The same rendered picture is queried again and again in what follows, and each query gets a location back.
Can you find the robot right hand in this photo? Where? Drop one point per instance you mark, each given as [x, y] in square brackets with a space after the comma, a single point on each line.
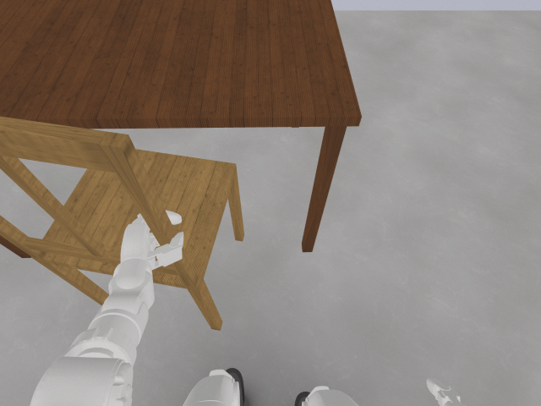
[445, 395]

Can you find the robot left hand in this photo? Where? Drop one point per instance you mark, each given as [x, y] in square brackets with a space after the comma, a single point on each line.
[139, 243]

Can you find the robot left thigh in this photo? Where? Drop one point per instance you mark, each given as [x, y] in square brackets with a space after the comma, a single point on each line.
[218, 390]

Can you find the robot left upper arm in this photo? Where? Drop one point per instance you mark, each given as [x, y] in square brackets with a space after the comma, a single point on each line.
[86, 381]

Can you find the table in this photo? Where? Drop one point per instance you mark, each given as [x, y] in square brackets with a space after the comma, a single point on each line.
[166, 64]

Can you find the chair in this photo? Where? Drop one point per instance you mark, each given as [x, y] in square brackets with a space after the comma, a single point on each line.
[120, 183]

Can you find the left robot forearm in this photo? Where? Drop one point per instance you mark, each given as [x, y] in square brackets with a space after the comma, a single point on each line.
[118, 326]

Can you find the right robot shin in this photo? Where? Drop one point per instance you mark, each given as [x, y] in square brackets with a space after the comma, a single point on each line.
[317, 389]

